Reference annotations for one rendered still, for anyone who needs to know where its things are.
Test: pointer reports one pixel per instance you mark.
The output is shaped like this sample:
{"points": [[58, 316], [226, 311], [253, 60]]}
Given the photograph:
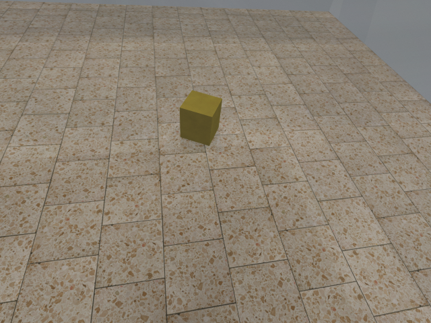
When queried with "carton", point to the carton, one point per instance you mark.
{"points": [[200, 117]]}

